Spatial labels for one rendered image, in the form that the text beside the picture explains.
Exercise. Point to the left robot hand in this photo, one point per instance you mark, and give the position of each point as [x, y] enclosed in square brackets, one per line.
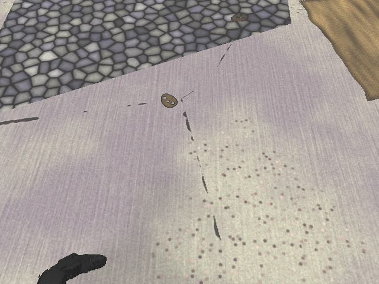
[71, 266]

